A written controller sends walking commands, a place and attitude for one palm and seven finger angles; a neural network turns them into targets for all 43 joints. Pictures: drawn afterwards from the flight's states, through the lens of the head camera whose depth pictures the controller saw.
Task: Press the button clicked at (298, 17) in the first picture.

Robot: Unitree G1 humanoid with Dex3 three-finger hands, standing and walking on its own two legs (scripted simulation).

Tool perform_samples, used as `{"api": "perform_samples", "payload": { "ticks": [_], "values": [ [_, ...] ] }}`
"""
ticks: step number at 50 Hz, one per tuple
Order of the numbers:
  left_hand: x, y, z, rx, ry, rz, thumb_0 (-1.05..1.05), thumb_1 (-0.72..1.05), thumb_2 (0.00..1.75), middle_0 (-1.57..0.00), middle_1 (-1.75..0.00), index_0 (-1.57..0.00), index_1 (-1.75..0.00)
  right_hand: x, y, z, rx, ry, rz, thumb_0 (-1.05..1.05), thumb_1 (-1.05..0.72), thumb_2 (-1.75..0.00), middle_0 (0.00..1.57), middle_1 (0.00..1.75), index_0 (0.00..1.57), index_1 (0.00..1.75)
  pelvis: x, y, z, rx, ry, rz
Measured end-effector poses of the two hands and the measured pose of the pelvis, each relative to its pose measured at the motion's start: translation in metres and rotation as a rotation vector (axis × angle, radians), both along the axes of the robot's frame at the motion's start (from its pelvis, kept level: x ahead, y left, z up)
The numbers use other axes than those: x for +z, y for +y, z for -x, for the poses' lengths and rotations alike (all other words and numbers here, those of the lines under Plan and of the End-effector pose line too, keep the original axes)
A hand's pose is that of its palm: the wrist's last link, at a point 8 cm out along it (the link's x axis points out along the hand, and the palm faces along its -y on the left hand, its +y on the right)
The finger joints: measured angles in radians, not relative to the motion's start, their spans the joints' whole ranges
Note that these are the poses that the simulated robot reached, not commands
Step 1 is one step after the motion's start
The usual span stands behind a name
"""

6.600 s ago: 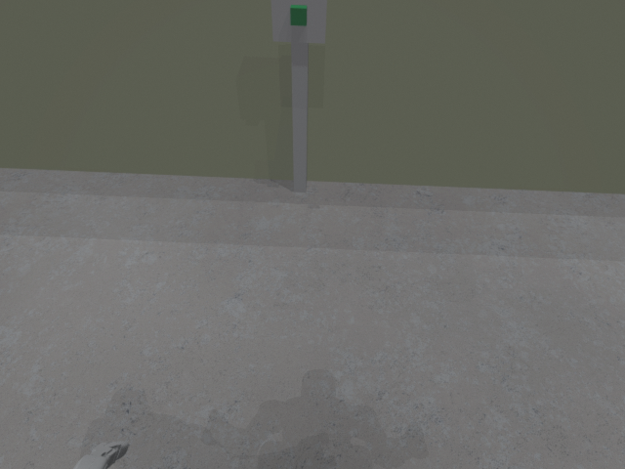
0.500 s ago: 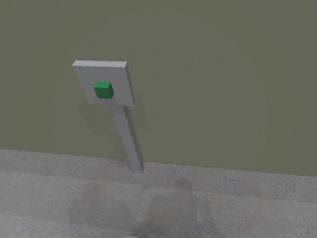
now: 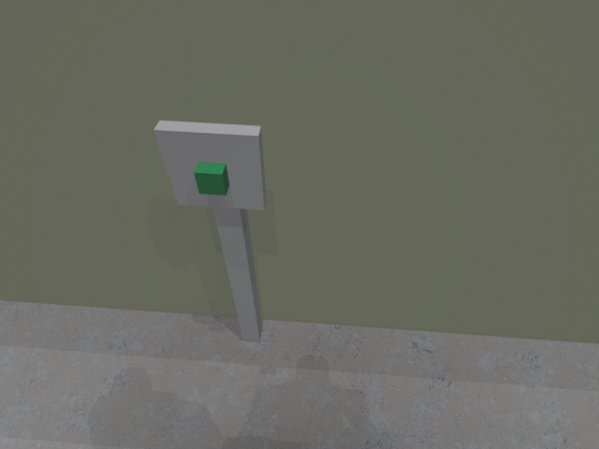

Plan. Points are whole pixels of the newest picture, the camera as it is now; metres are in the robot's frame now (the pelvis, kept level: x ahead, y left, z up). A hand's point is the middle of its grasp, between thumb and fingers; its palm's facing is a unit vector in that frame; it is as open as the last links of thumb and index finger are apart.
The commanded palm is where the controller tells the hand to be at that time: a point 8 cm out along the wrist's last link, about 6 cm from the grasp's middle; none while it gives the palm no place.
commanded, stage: come to a stop and stand still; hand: left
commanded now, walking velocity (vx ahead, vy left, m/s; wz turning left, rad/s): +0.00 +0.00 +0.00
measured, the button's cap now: (212, 177) +0.55 +0.20 +0.03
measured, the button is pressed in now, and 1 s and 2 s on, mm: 0 0 0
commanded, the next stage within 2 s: look again from close up in 0.04 s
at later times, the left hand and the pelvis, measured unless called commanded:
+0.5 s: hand out of the picture +0.00 +0.17 -0.17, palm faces +0.01 -0.97 -0.25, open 7.4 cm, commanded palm none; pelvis +0.00 -0.01 -0.01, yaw +0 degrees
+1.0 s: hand out of the picture +0.00 +0.12 -0.18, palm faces +0.09 -0.98 -0.17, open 7.4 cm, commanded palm none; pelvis +0.03 -0.04 -0.01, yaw +2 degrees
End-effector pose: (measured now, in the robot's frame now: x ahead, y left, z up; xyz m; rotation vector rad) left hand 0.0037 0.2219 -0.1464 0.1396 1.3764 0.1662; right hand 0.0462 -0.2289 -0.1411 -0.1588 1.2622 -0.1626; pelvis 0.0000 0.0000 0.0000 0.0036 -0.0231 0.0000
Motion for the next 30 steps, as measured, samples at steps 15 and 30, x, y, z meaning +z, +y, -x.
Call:
{"api": "perform_samples", "payload": {
  "ticks": [15,30],
  "values": [
    [0.001,0.005,0.000,-0.038,-0.002,-0.030,0.00,0.91,0.90,-0.20,-0.30,-0.20,-0.30,-0.013,0.011,0.071,0.000,0.148,-0.051,0.01,-0.92,-0.90,0.20,0.30,0.20,0.30,-0.006,0.000,0.006,0.012,0.008,0.003],
    [0.008,-0.022,0.006,-0.020,0.011,-0.039,0.00,0.90,0.90,-0.20,-0.30,-0.20,-0.30,-0.022,-0.003,0.055,0.013,0.123,-0.094,0.01,-0.92,-0.90,0.20,0.30,0.20,0.30,-0.005,-0.024,0.000,0.004,0.005,-0.017]
  ]
}}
